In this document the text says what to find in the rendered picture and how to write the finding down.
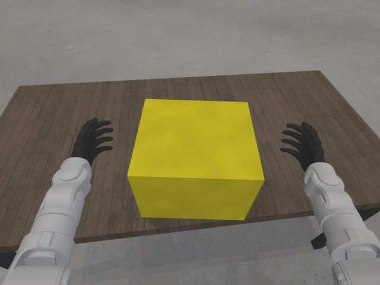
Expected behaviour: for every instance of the carton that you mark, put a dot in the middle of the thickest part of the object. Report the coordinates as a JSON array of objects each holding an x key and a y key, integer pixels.
[{"x": 195, "y": 159}]

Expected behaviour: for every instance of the robot left upper arm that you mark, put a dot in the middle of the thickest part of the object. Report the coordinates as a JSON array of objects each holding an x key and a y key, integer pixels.
[{"x": 39, "y": 275}]

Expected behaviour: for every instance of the robot right upper arm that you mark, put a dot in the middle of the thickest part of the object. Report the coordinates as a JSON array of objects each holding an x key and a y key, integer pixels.
[{"x": 357, "y": 272}]

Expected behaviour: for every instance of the right robot forearm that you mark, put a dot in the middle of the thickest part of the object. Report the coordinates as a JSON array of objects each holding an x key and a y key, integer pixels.
[{"x": 347, "y": 235}]

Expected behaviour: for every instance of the left robot forearm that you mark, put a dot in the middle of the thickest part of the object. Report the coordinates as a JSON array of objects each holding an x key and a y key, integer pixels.
[{"x": 50, "y": 241}]

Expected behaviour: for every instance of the robot right hand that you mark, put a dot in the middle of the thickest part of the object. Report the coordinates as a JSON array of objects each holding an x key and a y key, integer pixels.
[{"x": 309, "y": 147}]

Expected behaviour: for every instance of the robot left hand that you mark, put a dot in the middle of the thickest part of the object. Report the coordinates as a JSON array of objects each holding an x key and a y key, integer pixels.
[{"x": 86, "y": 143}]

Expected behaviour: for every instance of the table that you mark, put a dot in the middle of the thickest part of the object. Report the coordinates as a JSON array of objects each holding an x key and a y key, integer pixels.
[{"x": 40, "y": 125}]

